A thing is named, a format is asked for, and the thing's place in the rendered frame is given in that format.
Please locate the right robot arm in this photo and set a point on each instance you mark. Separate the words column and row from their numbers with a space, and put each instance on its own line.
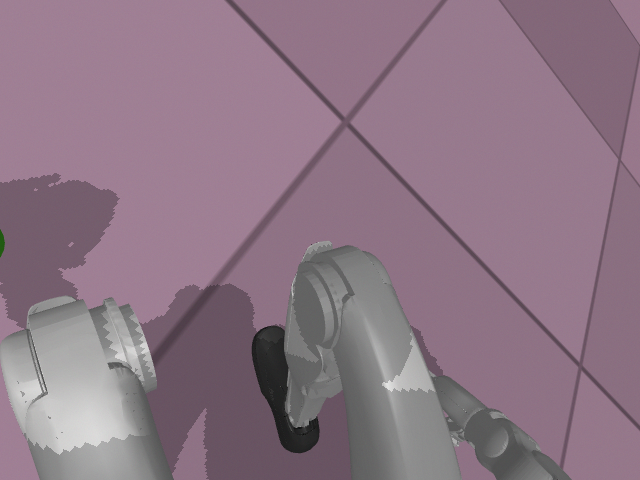
column 507, row 451

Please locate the right robot hand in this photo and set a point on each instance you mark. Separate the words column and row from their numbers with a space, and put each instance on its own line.
column 459, row 404

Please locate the right robot foot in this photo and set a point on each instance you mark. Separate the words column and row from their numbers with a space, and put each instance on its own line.
column 272, row 371

